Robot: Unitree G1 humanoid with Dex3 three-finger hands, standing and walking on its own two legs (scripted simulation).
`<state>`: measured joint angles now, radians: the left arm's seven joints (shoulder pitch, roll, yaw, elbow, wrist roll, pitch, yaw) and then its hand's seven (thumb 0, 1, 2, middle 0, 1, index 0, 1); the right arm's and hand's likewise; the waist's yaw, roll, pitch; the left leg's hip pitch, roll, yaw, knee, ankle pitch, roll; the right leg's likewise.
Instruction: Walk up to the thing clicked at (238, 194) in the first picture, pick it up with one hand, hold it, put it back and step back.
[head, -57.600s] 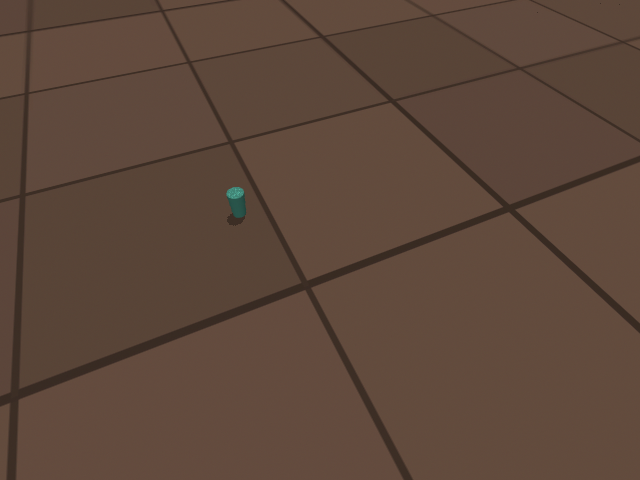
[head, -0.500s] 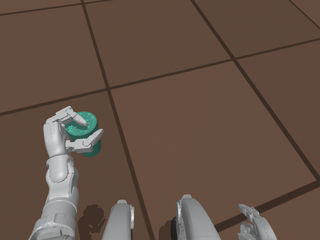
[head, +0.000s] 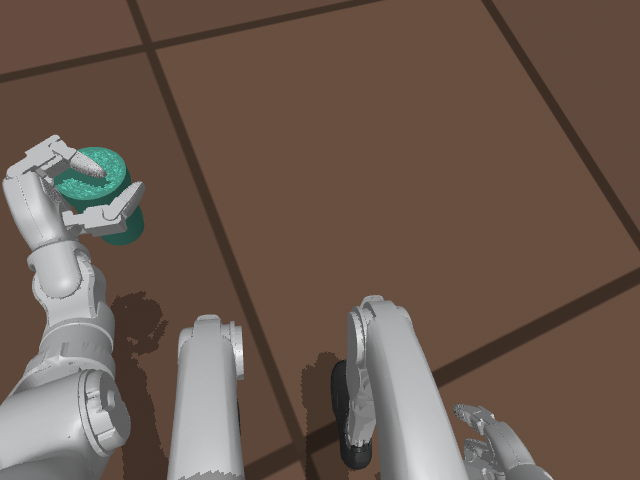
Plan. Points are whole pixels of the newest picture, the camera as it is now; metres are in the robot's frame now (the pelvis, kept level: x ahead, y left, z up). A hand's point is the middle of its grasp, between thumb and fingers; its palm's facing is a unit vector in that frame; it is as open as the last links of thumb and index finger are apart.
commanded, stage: crouch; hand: left
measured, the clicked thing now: (108, 202) +0.46 +0.24 -0.09
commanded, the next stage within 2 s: lower in 0.84 s
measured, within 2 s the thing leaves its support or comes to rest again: neither
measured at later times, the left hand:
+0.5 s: hand (121, 204) +0.50 +0.25 -0.18, palm faces +0.32 -0.95 -0.03, open 6.5 cm
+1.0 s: hand (132, 213) +0.50 +0.25 -0.24, palm faces +0.32 -0.95 -0.02, open 6.1 cm
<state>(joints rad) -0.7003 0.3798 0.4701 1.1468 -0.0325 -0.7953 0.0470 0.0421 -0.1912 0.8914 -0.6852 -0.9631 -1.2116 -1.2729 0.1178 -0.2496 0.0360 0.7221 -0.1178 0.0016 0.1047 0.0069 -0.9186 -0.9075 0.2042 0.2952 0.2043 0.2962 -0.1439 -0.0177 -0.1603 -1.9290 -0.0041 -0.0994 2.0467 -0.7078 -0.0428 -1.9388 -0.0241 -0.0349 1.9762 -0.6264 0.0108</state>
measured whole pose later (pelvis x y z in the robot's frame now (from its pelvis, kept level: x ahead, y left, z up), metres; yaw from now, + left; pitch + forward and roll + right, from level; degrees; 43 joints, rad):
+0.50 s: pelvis -0.02 +0.01 -0.12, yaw -4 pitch +28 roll -9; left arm -0.85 0.64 0.59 1.30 0.02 -0.79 0.01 0.04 -0.20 0.90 -0.70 -0.95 -1.21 -1.27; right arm 0.11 -0.30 0.18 0.71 -0.19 0.04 0.12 0.00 -0.91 -0.90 0.20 0.30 0.20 0.30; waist -0.26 -0.06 0.03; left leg -2.23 -0.03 -0.17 2.43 -0.69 -0.04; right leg -2.20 -0.01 -0.08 2.28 -0.57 0.04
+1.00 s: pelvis -0.02 +0.02 -0.14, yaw -7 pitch +24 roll -12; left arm -0.84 0.74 0.61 1.32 0.02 -0.83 0.03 0.04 -0.19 0.89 -0.70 -0.95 -1.29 -1.34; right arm 0.05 -0.34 0.29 0.64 -0.24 0.07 0.15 0.00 -0.91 -0.90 0.21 0.30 0.21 0.30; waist -0.30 -0.12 0.14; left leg -2.26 -0.03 -0.23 2.53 -0.70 -0.02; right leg -2.20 0.01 -0.12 2.33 -0.57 0.06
